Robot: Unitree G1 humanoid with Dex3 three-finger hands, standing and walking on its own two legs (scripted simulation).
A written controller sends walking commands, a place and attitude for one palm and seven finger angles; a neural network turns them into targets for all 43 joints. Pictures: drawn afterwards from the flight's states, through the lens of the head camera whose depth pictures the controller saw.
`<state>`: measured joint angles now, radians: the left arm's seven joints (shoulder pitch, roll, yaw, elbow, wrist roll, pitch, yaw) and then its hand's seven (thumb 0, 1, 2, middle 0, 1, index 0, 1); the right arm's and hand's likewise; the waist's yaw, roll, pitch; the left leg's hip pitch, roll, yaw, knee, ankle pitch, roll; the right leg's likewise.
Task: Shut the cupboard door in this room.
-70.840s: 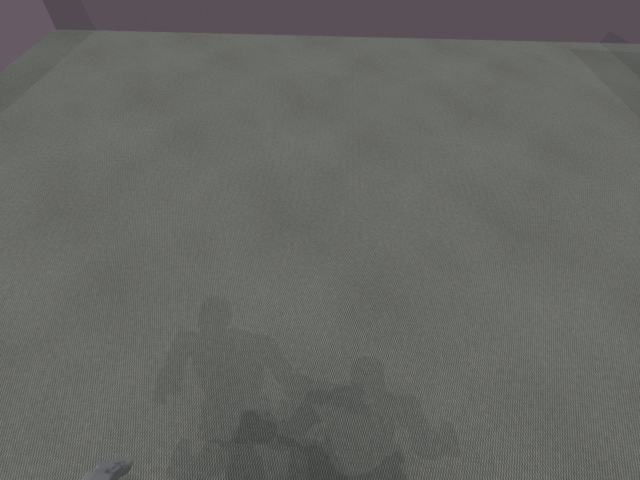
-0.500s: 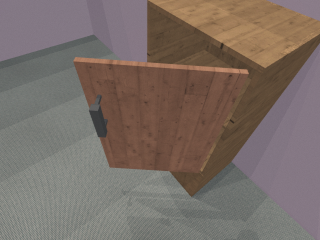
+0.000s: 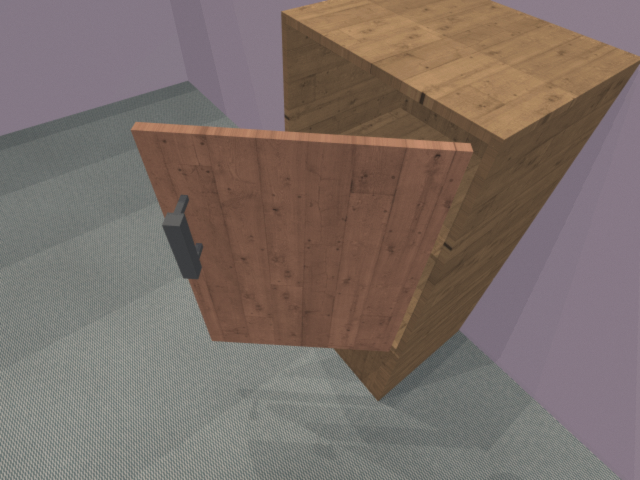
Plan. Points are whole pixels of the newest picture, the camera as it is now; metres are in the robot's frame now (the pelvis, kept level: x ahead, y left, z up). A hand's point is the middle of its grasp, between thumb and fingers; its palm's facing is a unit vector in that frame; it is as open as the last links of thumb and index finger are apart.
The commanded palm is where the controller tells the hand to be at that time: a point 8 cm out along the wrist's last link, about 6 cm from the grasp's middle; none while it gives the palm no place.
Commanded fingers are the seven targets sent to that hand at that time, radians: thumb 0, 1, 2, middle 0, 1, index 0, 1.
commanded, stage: come to a stop and stand still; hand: left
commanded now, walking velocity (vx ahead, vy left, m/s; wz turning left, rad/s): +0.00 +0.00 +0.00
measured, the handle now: (187, 237) +0.44 +0.24 +0.01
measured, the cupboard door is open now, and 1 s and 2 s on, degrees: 49 49 49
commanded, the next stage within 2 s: look again from close up in 0.14 s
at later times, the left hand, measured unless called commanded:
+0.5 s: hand out of the picture +0.01 +0.18 -0.16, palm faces +0.00 -0.97 -0.24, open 7.3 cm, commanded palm none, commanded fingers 0.00 0.90 0.90 -0.20 -0.30 -0.20 -0.30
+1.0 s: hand (193, 403) +0.21 +0.17 -0.02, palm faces +0.23 -0.97 -0.09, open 7.1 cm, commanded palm +0.10 +0.22 -0.06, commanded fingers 0.00 0.90 0.90 -0.38 -0.50 -0.38 -0.50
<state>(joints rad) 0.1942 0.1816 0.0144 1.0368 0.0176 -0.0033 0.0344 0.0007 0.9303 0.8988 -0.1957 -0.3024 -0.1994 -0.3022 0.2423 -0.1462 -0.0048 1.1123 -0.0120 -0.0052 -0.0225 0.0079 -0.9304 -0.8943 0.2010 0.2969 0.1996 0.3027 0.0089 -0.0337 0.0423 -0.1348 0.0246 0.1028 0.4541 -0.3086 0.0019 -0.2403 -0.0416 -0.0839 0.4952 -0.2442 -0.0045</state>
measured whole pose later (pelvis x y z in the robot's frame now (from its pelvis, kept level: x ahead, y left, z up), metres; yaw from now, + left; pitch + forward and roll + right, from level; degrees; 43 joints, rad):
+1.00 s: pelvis +0.00 -0.01 -0.01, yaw +2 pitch +3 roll +1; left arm 0.34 0.13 0.06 0.23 -0.16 -0.20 0.04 0.01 0.92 0.90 -0.24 -0.35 -0.24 -0.35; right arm 0.29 -0.27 -0.04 0.84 0.02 -0.29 -0.06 0.02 -0.92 -0.89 0.20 0.30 0.20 0.30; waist -0.03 0.05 -0.06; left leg -0.29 0.02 0.07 0.63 -0.38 -0.01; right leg -0.38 -0.06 -0.12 0.66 -0.33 -0.01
